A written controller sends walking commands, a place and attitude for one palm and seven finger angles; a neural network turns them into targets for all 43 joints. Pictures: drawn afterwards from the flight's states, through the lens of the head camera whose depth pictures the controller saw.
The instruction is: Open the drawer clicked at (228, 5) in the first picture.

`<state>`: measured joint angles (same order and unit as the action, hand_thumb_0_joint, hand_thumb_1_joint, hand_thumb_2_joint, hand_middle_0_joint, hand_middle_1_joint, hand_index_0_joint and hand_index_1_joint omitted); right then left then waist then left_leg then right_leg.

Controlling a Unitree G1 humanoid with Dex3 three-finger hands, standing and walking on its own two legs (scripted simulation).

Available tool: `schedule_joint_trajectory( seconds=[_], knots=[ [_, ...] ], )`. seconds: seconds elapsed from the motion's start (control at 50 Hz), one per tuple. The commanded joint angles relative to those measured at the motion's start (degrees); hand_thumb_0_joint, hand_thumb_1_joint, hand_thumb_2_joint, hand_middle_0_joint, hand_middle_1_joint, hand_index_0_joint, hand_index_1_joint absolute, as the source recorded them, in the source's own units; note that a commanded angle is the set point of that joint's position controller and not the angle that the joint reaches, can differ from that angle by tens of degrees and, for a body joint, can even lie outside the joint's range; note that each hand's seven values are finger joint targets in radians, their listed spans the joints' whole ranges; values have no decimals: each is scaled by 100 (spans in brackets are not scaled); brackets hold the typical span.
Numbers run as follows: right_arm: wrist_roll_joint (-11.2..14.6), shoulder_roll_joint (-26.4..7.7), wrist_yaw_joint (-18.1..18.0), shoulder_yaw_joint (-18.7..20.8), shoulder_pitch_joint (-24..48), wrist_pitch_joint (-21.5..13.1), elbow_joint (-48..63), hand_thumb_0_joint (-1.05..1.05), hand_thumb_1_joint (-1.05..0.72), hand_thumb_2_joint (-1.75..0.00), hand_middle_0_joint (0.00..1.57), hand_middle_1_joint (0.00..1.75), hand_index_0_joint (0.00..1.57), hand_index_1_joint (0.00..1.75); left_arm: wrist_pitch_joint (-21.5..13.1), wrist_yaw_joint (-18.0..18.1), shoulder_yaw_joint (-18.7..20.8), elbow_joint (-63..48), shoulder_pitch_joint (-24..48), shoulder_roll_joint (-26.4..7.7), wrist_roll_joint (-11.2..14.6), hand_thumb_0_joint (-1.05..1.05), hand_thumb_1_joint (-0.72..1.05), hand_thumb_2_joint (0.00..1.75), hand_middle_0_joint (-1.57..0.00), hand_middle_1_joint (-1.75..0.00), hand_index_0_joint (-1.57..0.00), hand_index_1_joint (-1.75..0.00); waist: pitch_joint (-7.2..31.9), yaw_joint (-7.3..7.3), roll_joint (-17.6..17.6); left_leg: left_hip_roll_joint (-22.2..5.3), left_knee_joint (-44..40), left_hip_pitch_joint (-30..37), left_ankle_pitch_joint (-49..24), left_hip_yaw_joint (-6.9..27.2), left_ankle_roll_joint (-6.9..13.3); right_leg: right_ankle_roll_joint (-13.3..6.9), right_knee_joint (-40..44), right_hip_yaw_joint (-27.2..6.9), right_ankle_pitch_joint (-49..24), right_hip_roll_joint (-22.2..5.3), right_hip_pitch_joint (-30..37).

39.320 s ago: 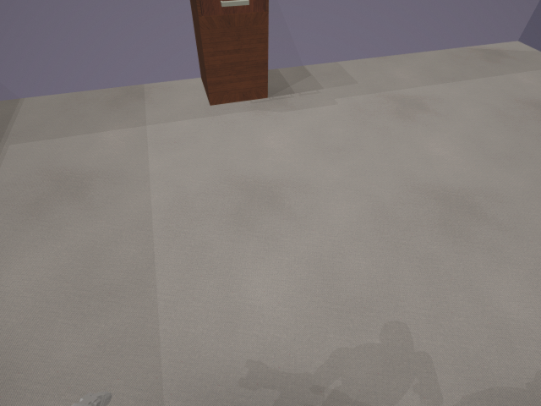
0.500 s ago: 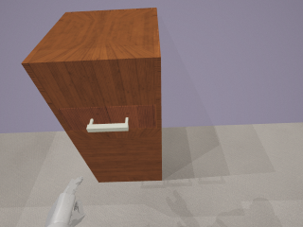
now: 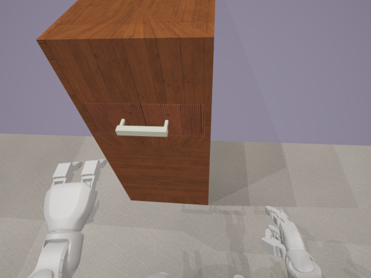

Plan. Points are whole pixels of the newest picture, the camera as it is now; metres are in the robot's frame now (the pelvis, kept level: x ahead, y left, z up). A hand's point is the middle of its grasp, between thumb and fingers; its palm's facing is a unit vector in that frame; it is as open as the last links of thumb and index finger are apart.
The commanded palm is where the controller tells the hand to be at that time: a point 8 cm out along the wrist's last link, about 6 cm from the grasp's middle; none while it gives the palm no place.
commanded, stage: raise the hand with hooked fingers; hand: left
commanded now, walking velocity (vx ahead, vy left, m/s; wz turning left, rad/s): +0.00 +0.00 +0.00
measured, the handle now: (143, 126) +0.55 +0.22 -0.05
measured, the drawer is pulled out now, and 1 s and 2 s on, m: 0.00 0.00 0.00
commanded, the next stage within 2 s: move the hooked fingers above the handle in 1.22 s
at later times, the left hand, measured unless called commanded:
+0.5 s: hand (77, 165) +0.30 +0.27 +0.09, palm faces +0.15 -0.06 -0.99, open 13.0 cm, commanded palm +0.27 +0.26 +0.14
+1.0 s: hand (79, 140) +0.34 +0.27 +0.13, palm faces +0.01 -0.08 -1.00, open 13.8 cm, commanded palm +0.31 +0.26 +0.18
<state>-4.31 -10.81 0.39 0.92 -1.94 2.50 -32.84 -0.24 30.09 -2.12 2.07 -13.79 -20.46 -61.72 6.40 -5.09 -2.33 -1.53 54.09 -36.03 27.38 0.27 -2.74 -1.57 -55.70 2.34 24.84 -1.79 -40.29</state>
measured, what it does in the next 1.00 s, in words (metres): rises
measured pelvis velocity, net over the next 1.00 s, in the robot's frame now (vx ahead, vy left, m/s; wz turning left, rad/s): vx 0.03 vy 0.03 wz -0.02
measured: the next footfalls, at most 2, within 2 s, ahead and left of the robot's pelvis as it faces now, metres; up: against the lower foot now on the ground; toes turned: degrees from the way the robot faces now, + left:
none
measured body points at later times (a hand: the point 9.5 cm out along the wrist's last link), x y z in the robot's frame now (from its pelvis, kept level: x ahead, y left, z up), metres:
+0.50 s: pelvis +0.02 +0.03 +0.04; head +0.04 +0.00 +0.49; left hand +0.29 +0.27 +0.15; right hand +0.21 -0.22 -0.07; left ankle +0.00 +0.15 -0.68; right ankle +0.03 -0.10 -0.68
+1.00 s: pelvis +0.03 +0.03 +0.05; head +0.05 -0.01 +0.50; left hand +0.33 +0.27 +0.18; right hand +0.22 -0.20 -0.06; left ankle +0.00 +0.15 -0.68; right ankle +0.03 -0.10 -0.68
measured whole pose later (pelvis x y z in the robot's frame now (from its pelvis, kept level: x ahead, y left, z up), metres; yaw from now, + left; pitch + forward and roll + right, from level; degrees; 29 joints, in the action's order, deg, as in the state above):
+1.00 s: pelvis +0.03 +0.03 +0.05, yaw -1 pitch +2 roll +1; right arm -0.3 -14.1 -1.3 0.3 -8.0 5.4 -36.4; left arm 3.4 3.6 -3.6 6.9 6.2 -25.7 -54.7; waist 1.0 -4.7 -4.0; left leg -0.3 27.0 -12.3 17.0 -1.3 -0.2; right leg 0.6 -29.0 1.3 14.5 -2.3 -16.8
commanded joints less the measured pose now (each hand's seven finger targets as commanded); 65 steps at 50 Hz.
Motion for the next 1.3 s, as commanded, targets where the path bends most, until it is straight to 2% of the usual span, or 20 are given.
schedule_joint_trajectory(
  seconds=[0.0,0.04,0.06,0.12,0.16,0.22,0.26,0.28,0.38,0.52,0.56,0.62,0.8,0.88,0.9,0.98,1.06,1.1,1.18,1.28],
  knots=[
    [296,-755,-197,145,565,-74,966,0,-90,-90,20,30,20,30,1028,-611,185,-638,198,-636,398,0,8,55,-26,-82,-26,-82,1019,73,914,413,-1427,611,-1352,-272,416,-28,1863,-596,-1372,186,2014],
    [352,-767,-261,27,582,-61,991,0,-90,-90,20,30,20,30,1164,-1081,80,-675,178,-673,548,0,4,53,-26,-86,-26,-86,738,26,1226,383,-1751,658,-1150,-264,424,40,2082,-574,-1021,109,2243],
    [360,-806,-297,-2,615,-78,1009,0,-90,-90,20,30,20,30,1119,-1242,202,-680,148,-808,554,0,1,52,-26,-87,-26,-87,538,-12,1172,360,-1832,725,-1152,-293,443,21,2163,-596,-929,121,2235],
    [249,-783,-295,-15,310,-166,861,0,-90,-90,20,30,20,30,740,-1477,403,-937,300,-1055,401,0,-6,49,-27,-92,-27,-92,500,-53,811,343,-1989,986,-1515,-283,446,-14,2145,-463,-1394,105,2433],
    [181,-772,-262,37,235,-196,839,0,-90,-90,20,30,20,30,415,-1372,614,-1216,460,-1189,261,0,-10,47,-27,-94,-27,-94,596,-98,592,337,-2054,1119,-1639,-233,427,-51,2152,-448,-1424,122,2494],
    [120,-753,-234,154,73,-293,775,0,-90,-90,20,30,20,30,-57,-1014,668,-1642,989,-1132,221,0,-17,44,-28,-99,-28,-99,827,5,-95,368,-2004,1561,-1876,-190,413,-116,2102,-373,-1605,157,2286],
    [83,-774,-210,221,18,-332,707,0,-90,-90,20,30,20,30,-197,-752,786,-1748,1246,-1209,196,0,-22,42,-28,-102,-28,-102,993,83,-283,353,-1925,1743,-2129,-153,385,-134,2020,-289,-1731,199,2132],
    [80,-792,-198,255,-46,-337,665,0,-90,-90,20,30,20,30,-210,-646,780,-1713,1388,-1201,207,0,-24,41,-28,-103,-28,-103,1020,137,-188,343,-1908,1820,-2179,-141,381,-134,2013,-276,-1767,198,2044],
    [214,-875,-146,334,51,-284,536,0,-90,-90,20,30,20,30,224,-629,494,-1211,1740,-1010,295,0,-36,36,-29,-111,-29,-111,966,180,-164,296,-2073,1844,-2441,-140,339,-123,2019,-95,-2035,209,2143],
    [369,-911,-223,213,236,-92,585,0,-90,-90,20,30,20,30,870,-1591,166,-907,2216,-1128,474,0,-50,30,-30,-120,-30,-120,690,70,375,259,-2565,2035,-2557,-160,360,-68,2388,-49,-2126,199,2714],
    [360,-927,-250,157,239,-38,611,0,-90,-90,20,30,20,30,860,-1810,346,-885,2442,-1381,440,0,-50,30,-30,-120,-30,-120,637,34,421,269,-2648,2076,-2620,-187,375,-71,2478,-75,-2211,203,2876],
    [329,-863,-259,105,184,0,576,0,-90,-90,20,30,20,30,681,-1975,437,-1002,2859,-1528,381,0,-50,30,-30,-120,-30,-120,779,10,123,283,-2704,2304,-2917,-179,362,-94,2525,-75,-2480,207,3059],
    [385,-851,-278,99,92,0,455,0,-90,-90,20,30,20,30,383,-2218,418,-745,3872,-1635,553,0,-50,30,-30,-120,-30,-120,834,115,-58,319,-2857,2523,-3008,-206,343,-83,2811,-77,-2626,215,3243],
    [407,-899,-215,127,26,27,463,0,-90,-90,20,30,20,30,378,-2442,319,-334,3215,-1408,666,0,-50,30,-30,-120,-30,-120,728,45,269,320,-2906,2375,-3149,-228,343,-69,2828,-50,-2813,215,3370],
    [407,-920,-202,151,33,45,477,0,-90,-90,20,30,20,30,340,-2475,352,-487,3205,-1451,685,0,-50,30,-30,-120,-30,-120,727,35,195,312,-2918,2388,-3177,-249,338,-69,2840,-67,-2855,211,3375],
    [369,-948,-166,177,11,25,540,0,-90,-90,20,30,20,30,108,-2421,561,-865,3204,-1627,668,0,-50,30,-30,-120,-30,-120,979,-37,193,312,-2928,2425,-3264,-219,355,-69,2808,-88,-2902,194,3490],
    [360,-942,-167,236,-53,-23,486,0,-90,-90,20,30,20,30,-136,-2086,888,-1125,3340,-1845,618,0,-50,30,-30,-120,-30,-120,1142,-44,128,306,-2903,2457,-3344,-187,340,-80,2776,-116,-2907,216,3463],
    [377,-908,-168,246,-77,-37,430,0,-90,-90,20,30,20,30,-143,-1898,839,-1021,3425,-1755,551,0,-50,30,-30,-120,-30,-120,1085,-29,-32,313,-2894,2448,-3347,-192,330,-98,2745,-85,-2849,211,3335],
    [430,-923,-155,274,-75,-60,347,0,-90,-90,20,30,20,30,51,-1735,708,-657,3419,-1623,547,0,-50,30,-30,-120,-30,-120,935,21,27,313,-2935,2383,-3030,-249,328,-85,2818,-83,-2580,207,3225],
    [458,-956,-169,243,38,-27,385,0,-90,-90,20,30,20,30,355,-1919,375,-569,3379,-1454,562,0,-50,30,-30,-120,-30,-120,942,49,131,324,-3021,2384,-2865,-291,350,-62,2883,-74,-2452,195,3304]
  ],
)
